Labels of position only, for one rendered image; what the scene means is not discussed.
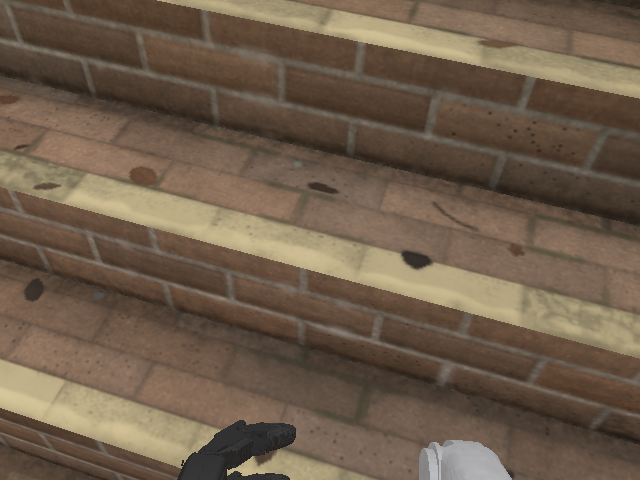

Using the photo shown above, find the left robot hand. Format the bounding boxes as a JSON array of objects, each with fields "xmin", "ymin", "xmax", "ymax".
[{"xmin": 177, "ymin": 420, "xmax": 296, "ymax": 480}]

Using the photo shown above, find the robot right thigh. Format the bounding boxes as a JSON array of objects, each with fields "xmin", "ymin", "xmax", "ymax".
[{"xmin": 419, "ymin": 440, "xmax": 512, "ymax": 480}]

